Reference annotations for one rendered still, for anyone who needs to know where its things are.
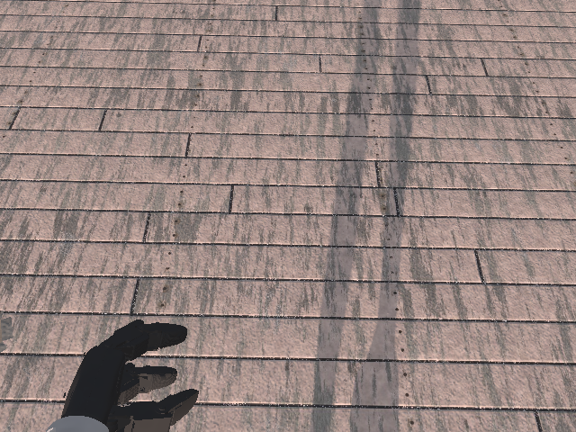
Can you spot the robot left hand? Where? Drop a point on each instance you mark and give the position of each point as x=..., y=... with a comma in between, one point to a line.
x=103, y=381

